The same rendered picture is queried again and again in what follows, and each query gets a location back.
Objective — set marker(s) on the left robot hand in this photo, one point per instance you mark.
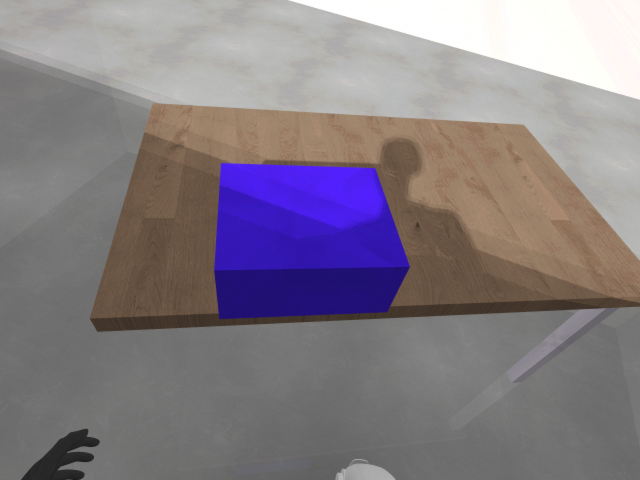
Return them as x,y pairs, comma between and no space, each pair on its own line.
47,467

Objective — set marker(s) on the table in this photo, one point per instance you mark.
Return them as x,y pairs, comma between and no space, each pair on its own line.
489,222

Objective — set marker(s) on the robot right shin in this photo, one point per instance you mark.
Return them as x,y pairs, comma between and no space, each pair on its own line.
358,461

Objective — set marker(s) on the carton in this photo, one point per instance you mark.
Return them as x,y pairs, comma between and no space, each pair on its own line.
304,240

